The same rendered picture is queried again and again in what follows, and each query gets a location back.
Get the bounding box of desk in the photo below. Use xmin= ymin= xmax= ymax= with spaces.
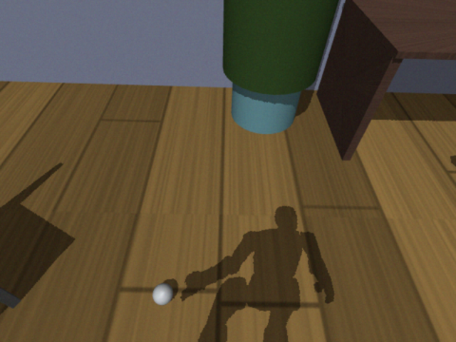
xmin=317 ymin=0 xmax=456 ymax=160

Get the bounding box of ball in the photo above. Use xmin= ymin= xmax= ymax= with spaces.
xmin=152 ymin=283 xmax=173 ymax=305

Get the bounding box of potted plant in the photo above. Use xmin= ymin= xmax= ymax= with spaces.
xmin=223 ymin=0 xmax=339 ymax=134

